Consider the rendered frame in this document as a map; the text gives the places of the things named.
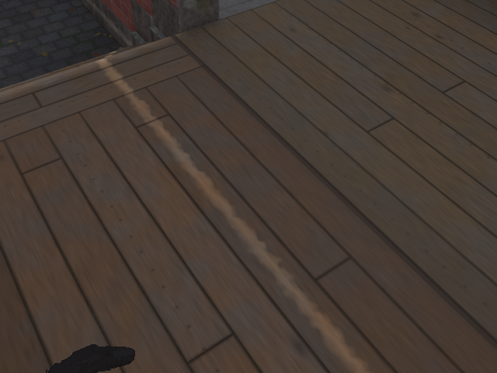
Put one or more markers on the left robot hand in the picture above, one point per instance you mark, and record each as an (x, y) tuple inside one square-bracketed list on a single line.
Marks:
[(92, 359)]

